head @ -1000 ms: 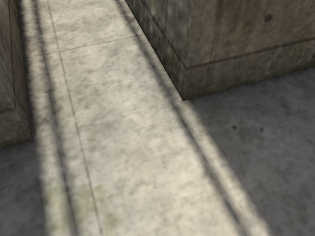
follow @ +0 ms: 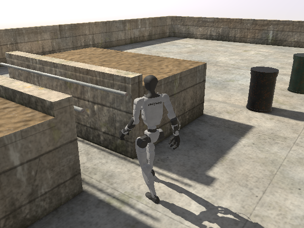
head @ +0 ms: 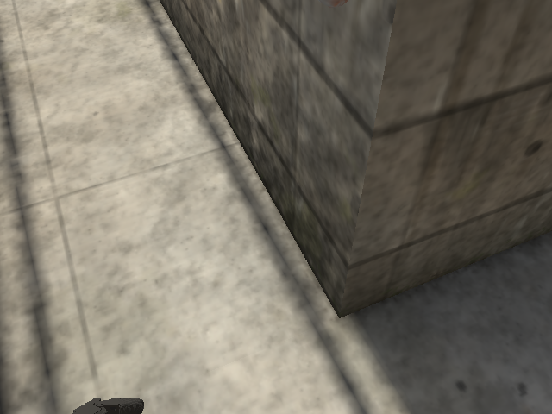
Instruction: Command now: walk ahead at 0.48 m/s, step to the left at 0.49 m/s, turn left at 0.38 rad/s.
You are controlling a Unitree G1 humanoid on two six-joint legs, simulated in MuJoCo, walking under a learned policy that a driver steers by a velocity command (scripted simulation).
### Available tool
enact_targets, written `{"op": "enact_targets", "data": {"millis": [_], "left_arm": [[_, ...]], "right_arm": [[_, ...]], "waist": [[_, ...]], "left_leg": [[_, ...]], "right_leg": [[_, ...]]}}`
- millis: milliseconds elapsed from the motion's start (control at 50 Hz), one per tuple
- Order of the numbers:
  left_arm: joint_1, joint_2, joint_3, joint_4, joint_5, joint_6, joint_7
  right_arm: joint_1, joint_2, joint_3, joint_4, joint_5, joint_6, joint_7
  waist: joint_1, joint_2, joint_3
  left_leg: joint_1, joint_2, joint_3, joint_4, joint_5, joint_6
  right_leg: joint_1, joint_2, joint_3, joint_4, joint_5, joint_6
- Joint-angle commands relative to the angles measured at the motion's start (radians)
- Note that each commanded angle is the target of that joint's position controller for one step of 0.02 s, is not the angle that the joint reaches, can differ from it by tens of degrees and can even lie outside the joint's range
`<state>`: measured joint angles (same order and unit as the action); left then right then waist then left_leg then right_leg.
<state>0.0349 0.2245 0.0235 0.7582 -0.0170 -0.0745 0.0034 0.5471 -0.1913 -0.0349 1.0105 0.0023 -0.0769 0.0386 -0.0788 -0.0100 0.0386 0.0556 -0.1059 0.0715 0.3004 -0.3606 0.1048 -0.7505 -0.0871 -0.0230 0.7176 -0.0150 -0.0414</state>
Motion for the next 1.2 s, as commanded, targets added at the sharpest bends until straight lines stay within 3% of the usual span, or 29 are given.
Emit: {"op": "enact_targets", "data": {"millis": [20,80,100,120,160,200,260,320,340,380,400,440,480,520,560,580,680,700,720,740,780,820,840,860,900,940,1040,1140,1200], "left_arm": [[0.458,0.226,0.084,0.048,-0.061,0.024,0.129],[0.891,0.195,0.070,0.133,0.014,0.021,0.161],[0.691,0.315,0.073,0.054,0.064,0.010,0.167],[0.485,0.319,0.077,-0.001,0.019,0.008,0.174],[0.089,0.152,0.026,-0.075,0.033,-0.018,0.140],[-0.070,0.182,0.037,-0.064,0.015,-0.013,0.072],[0.004,0.214,0.061,-0.044,0.016,-0.039,0.040],[0.119,0.252,0.075,-0.041,0.009,0.002,0.054],[0.126,0.226,0.065,-0.050,0.018,0.020,0.055],[0.145,0.083,0.014,-0.173,0.036,0.006,0.049],[0.114,0.174,0.033,-0.181,-0.028,-0.037,0.042],[0.062,0.209,0.053,-0.150,0.008,-0.075,0.047],[0.029,0.205,0.052,-0.145,0.067,-0.074,0.035],[0.053,0.202,0.056,-0.139,0.101,-0.005,0.024],[0.049,0.133,0.038,-0.161,0.070,0.038,0.002],[-0.051,0.103,0.018,-0.212,0.028,0.021,-0.030],[-0.271,0.134,0.050,-0.283,0.038,-0.038,-0.036],[-0.236,0.107,0.047,-0.262,0.022,-0.044,-0.041],[-0.052,0.136,0.056,-0.225,0.078,-0.019,-0.074],[-0.142,0.142,0.063,-0.229,0.036,-0.047,-0.052],[-0.064,0.139,0.075,-0.212,0.015,-0.039,-0.030],[0.196,0.171,0.095,-0.134,0.022,-0.030,-0.009],[0.274,0.179,0.080,-0.113,0.034,-0.030,0.003],[0.236,0.209,0.073,-0.112,0.076,-0.031,0.000],[0.053,0.106,0.052,-0.139,0.028,0.000,-0.010],[-0.035,0.180,0.062,-0.177,0.004,0.061,-0.008],[0.060,0.222,0.094,-0.145,0.022,0.098,0.011],[0.082,0.227,0.116,-0.155,-0.037,0.138,0.058],[0.160,0.247,0.134,-0.178,-0.027,0.095,0.036]], "right_arm": [[-0.175,-0.205,-0.027,-0.182,-0.004,0.041,0.025],[-0.300,0.041,0.052,-0.328,-0.083,0.045,0.070],[0.002,-0.015,0.028,-0.290,0.014,0.040,0.080],[0.022,-0.150,0.005,-0.302,0.059,0.063,0.076],[-0.144,-0.188,0.007,-0.342,0.051,0.071,0.019],[-0.023,-0.104,0.029,-0.280,0.013,0.101,-0.013],[-0.173,-0.114,-0.001,-0.283,0.003,0.092,-0.068],[-0.150,-0.124,-0.029,-0.298,-0.008,0.110,-0.016],[-0.042,-0.207,-0.072,-0.289,0.007,0.110,-0.004],[-0.095,-0.467,-0.121,-0.364,0.010,0.074,-0.015],[-0.107,-0.380,-0.103,-0.371,0.021,0.037,-0.017],[-0.174,-0.299,-0.076,-0.366,0.037,0.004,-0.013],[-0.203,-0.289,-0.069,-0.387,0.014,0.000,-0.028],[-0.230,-0.320,-0.076,-0.436,-0.031,-0.001,-0.060],[-0.140,-0.320,-0.078,-0.425,0.006,0.045,-0.096],[-0.080,-0.252,-0.055,-0.382,0.072,0.055,-0.104],[-0.097,-0.276,-0.055,-0.331,0.029,0.044,-0.136],[-0.119,-0.269,-0.057,-0.332,0.031,0.056,-0.133],[-0.053,-0.365,-0.099,-0.355,0.012,0.049,-0.167],[-0.115,-0.218,-0.063,-0.327,0.051,0.076,-0.154],[-0.152,-0.229,-0.065,-0.345,0.040,0.076,-0.127],[-0.288,-0.194,-0.049,-0.407,0.010,0.043,-0.110],[-0.253,-0.064,-0.011,-0.419,-0.016,0.027,-0.096],[0.073,-0.089,-0.011,-0.355,0.033,0.023,-0.085],[0.055,-0.255,-0.044,-0.259,0.022,0.059,-0.070],[-0.164,-0.252,-0.045,-0.347,-0.031,0.084,-0.089],[-0.195,-0.175,-0.025,-0.341,-0.004,0.089,-0.114],[-0.185,-0.231,-0.042,-0.301,-0.007,0.069,-0.099],[-0.369,-0.287,-0.068,-0.343,-0.091,0.038,-0.115]], "waist": [[0.200,0.147,-0.118],[0.337,-0.120,-0.315],[0.147,-0.343,-0.400],[0.063,-0.353,-0.335],[-0.027,-0.220,-0.133],[-0.124,-0.254,-0.023],[-0.012,-0.135,0.075],[-0.012,-0.071,-0.033],[-0.072,0.040,-0.108],[0.029,0.549,-0.099],[0.024,0.319,-0.064],[0.053,0.054,-0.011],[0.065,0.048,-0.062],[0.087,0.025,-0.079],[0.079,0.051,-0.165],[0.066,0.039,-0.253],[-0.017,0.123,-0.015],[0.008,0.144,0.013],[0.002,0.179,0.140],[0.044,0.202,-0.037],[0.071,0.199,-0.145],[0.216,0.075,-0.222],[0.207,-0.147,-0.271],[0.039,-0.270,-0.418],[0.033,-0.118,-0.348],[0.051,0.005,-0.181],[0.068,-0.131,-0.165],[0.041,-0.139,-0.134],[0.087,0.305,-0.100]], "left_leg": [[-0.593,0.026,-0.054,0.273,0.531,0.030],[-0.823,-0.055,-0.290,1.208,-0.400,-0.021],[-0.902,-0.079,-0.395,1.471,-0.301,-0.063],[-0.953,0.061,-0.349,1.523,-0.097,-0.089],[-0.863,0.197,-0.251,1.327,-0.073,-0.103],[-0.345,0.168,-0.089,0.845,-0.193,-0.118],[-0.284,0.117,0.024,0.563,0.147,-0.159],[-0.273,0.095,0.040,0.427,0.192,-0.065],[-0.120,0.070,-0.034,0.368,0.118,0.005],[0.022,0.319,-1.022,-0.184,-0.484,0.265],[0.056,0.401,-1.145,-0.220,-0.668,0.249],[-0.078,0.344,-0.846,-0.054,-0.313,0.154],[-0.082,0.265,-0.691,-0.017,-0.030,0.149],[-0.026,0.286,-0.581,0.159,0.967,0.017],[-0.040,0.240,-0.519,0.167,0.923,0.009],[-0.084,0.185,-0.523,0.023,0.174,0.087],[-0.121,0.171,-0.586,-0.044,0.146,0.069],[-0.103,0.189,-0.565,-0.013,0.279,0.053],[-0.046,0.229,-0.606,0.134,0.934,-0.100],[-0.154,0.059,-0.398,0.228,0.781,-0.085],[-0.318,0.051,-0.450,0.256,0.714,-0.078],[-0.401,0.031,-0.390,0.531,0.603,-0.124],[-0.608,-0.064,-0.324,0.851,-0.327,-0.155],[-0.697,-0.081,-0.389,1.142,-0.417,-0.196],[-0.620,0.090,-0.251,1.174,-0.172,-0.235],[-0.600,0.101,-0.178,0.974,-0.115,-0.217],[-0.378,0.032,-0.161,0.505,-0.108,-0.226],[-0.178,0.095,-0.202,0.142,0.110,-0.128],[-0.284,0.467,-0.558,-0.073,0.111,0.103]], "right_leg": [[0.937,0.139,-0.053,-0.113,0.124,0.045],[1.199,-0.347,0.497,-0.020,0.168,-0.034],[1.143,-0.527,1.082,-0.383,-0.165,-0.271],[1.017,-0.541,1.132,-0.524,-0.654,-0.253],[0.552,-0.320,0.571,-0.437,-0.728,-0.085],[0.043,-0.130,0.015,-0.447,-0.432,0.022],[0.071,-0.135,-0.082,-0.341,-0.231,-0.017],[0.300,-0.276,0.005,-0.208,-0.068,-0.012],[0.269,-0.197,-0.060,0.063,-0.239,0.018],[-0.254,0.104,0.090,0.723,-0.640,0.067],[-0.349,0.081,0.178,0.796,-0.515,0.027],[-0.227,0.011,0.190,0.635,-0.328,0.002],[-0.126,0.029,0.186,0.486,-0.187,0.026],[-0.154,0.061,0.179,0.500,-0.226,0.077],[-0.103,0.102,0.166,0.453,-0.201,0.098],[-0.009,0.113,0.155,0.328,-0.168,0.101],[0.011,0.177,0.123,-0.179,0.047,0.121],[0.052,0.171,0.099,-0.244,0.047,0.107],[-0.085,0.157,0.063,-0.137,-0.041,0.066],[0.216,0.219,0.070,-0.277,-0.011,0.078],[0.587,0.244,0.051,-0.290,0.186,0.091],[0.849,0.118,0.081,-0.348,0.382,0.032],[1.061,-0.109,0.304,-0.234,0.905,-0.053],[1.129,-0.358,0.678,-0.193,1.090,-0.306],[0.859,-0.220,0.638,-0.325,0.327,-0.303],[0.543,-0.083,0.542,-0.413,-0.151,-0.199],[0.512,0.004,0.443,-0.397,0.262,-0.160],[0.373,0.016,0.553,-0.456,-0.381,-0.046],[0.205,0.217,0.262,0.155,-0.467,0.105]]}}
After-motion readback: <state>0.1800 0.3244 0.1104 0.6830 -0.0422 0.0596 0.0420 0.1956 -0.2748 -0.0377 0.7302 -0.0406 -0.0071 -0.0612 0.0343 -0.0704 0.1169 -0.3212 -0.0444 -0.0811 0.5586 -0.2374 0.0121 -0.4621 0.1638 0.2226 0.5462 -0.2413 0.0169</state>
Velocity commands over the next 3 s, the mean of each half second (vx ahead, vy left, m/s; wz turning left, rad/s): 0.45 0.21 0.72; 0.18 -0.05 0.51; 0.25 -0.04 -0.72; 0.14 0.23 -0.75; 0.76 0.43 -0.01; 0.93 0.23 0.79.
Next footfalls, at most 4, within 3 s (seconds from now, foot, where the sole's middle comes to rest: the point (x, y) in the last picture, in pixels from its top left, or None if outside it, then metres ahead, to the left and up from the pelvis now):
0.08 right None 0.29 -0.11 -0.77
0.34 left None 0.31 0.20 -0.77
0.82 right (180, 341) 0.68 0.23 -0.77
1.12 left None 0.49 0.34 -0.77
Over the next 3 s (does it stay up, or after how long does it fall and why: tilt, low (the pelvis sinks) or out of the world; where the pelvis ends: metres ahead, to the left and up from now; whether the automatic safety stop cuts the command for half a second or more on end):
stays up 1.09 0.39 0.00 its command is cut before an obstacle from the start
